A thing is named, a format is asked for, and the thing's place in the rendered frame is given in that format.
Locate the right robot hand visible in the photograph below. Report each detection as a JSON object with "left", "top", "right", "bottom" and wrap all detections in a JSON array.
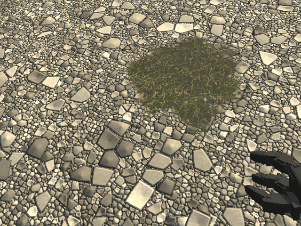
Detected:
[{"left": 245, "top": 150, "right": 301, "bottom": 221}]

